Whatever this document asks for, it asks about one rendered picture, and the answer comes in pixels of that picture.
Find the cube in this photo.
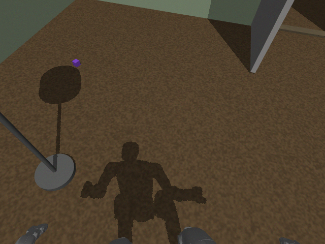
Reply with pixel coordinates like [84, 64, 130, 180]
[72, 59, 81, 67]

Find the floor lamp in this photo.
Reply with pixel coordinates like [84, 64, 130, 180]
[0, 112, 76, 191]

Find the left robot hand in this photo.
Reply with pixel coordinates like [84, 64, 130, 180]
[15, 223, 48, 244]

